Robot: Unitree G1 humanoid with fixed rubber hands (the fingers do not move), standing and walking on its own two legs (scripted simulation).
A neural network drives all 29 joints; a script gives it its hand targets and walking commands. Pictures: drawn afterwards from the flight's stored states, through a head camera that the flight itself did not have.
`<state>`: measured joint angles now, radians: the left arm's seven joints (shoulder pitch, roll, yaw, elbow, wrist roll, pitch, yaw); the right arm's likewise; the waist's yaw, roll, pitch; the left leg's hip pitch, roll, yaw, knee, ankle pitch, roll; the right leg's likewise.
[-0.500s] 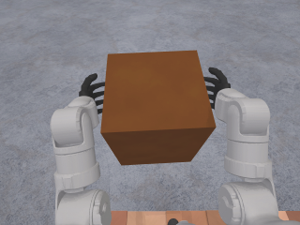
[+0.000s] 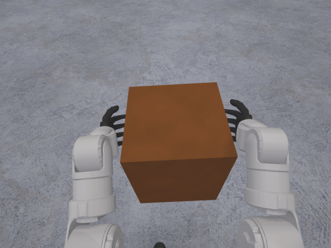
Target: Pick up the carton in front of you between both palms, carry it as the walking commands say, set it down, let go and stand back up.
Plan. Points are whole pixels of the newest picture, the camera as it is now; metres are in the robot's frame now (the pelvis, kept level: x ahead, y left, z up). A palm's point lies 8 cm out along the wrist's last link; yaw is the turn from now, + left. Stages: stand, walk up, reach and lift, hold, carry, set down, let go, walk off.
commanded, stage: carry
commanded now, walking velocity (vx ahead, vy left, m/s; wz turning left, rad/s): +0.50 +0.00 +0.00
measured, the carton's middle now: (175, 147) +0.37 +0.02 +0.03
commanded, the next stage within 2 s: none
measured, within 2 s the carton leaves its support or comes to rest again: neither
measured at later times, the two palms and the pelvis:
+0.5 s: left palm (134, 68) +0.64 +0.16 +0.09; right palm (227, 70) +0.63 -0.14 +0.09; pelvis +0.30 +0.02 -0.02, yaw +2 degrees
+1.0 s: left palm (133, 22) +0.92 +0.20 +0.11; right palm (207, 22) +0.93 -0.10 +0.11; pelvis +0.58 +0.04 -0.01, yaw +2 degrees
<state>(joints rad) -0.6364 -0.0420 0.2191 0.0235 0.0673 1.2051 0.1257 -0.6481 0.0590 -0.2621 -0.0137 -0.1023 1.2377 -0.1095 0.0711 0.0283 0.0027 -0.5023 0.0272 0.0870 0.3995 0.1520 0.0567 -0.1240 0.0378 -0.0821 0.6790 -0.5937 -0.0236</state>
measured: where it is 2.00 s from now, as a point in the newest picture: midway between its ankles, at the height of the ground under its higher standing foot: (171, 122)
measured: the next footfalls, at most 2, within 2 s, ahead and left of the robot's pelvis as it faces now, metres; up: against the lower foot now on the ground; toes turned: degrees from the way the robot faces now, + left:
right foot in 0.52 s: +0.50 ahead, -0.05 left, +0.00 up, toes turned -3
left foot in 1.02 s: +0.74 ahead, +0.15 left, +0.00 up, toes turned +9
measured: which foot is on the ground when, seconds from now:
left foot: down 0.00-0.52, up 0.54-1.00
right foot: down 0.00-0.04, up 0.06-0.50, down 0.52-1.00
